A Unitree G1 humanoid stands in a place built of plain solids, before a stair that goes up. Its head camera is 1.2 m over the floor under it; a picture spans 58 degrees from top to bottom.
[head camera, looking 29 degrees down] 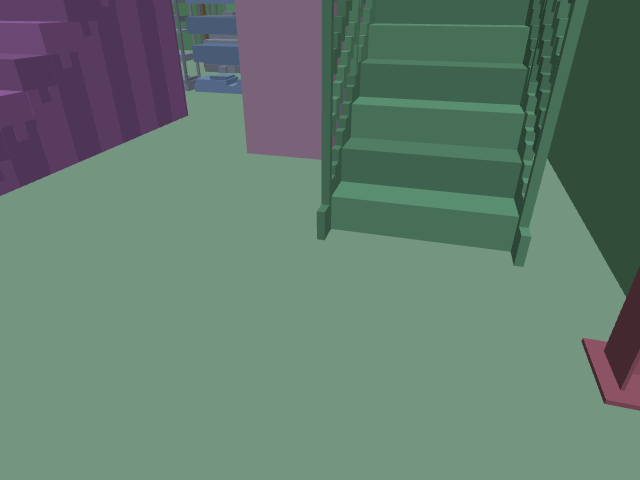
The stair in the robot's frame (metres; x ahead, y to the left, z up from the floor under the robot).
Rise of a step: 0.21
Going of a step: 0.25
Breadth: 1.11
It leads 15 degrees to the right of straight ahead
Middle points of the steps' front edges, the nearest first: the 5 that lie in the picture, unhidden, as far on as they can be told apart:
2.17 -0.55 0.21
2.41 -0.62 0.42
2.65 -0.69 0.63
2.89 -0.75 0.84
3.13 -0.82 1.05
